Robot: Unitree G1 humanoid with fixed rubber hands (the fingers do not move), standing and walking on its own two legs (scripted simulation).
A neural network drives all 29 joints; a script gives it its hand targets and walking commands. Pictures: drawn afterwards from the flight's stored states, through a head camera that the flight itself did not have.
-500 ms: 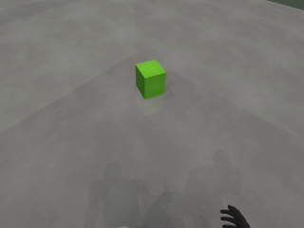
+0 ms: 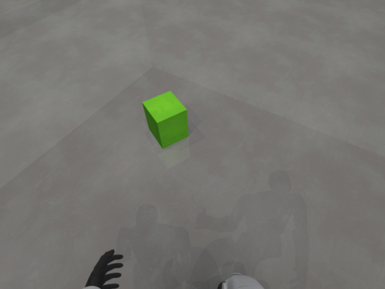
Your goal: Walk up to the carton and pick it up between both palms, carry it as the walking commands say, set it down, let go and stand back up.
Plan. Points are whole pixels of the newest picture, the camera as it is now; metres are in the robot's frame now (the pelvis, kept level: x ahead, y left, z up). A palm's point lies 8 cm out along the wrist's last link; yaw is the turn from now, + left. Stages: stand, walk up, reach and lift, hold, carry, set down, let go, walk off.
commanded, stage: walk up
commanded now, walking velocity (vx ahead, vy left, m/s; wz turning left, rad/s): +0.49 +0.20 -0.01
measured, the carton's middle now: (166, 120) +1.16 +0.10 -0.63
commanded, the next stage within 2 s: none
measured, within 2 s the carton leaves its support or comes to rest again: neither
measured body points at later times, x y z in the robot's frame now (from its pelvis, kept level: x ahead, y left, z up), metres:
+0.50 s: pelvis +0.25 +0.07 +0.00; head +0.28 +0.08 +0.45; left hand +0.13 +0.30 -0.14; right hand +0.42 -0.15 -0.12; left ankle +0.34 +0.19 -0.72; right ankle +0.09 -0.09 -0.70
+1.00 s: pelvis +0.49 +0.03 +0.00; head +0.53 +0.02 +0.45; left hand +0.68 +0.25 -0.11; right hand +0.36 -0.18 -0.14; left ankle +0.34 +0.18 -0.70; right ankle +0.58 -0.08 -0.73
